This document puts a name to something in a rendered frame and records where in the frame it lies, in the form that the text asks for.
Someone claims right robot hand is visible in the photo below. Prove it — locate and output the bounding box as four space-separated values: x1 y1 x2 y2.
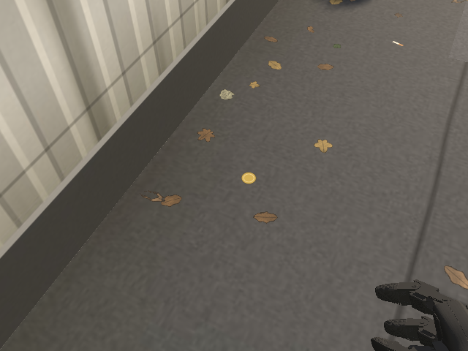
371 279 468 351

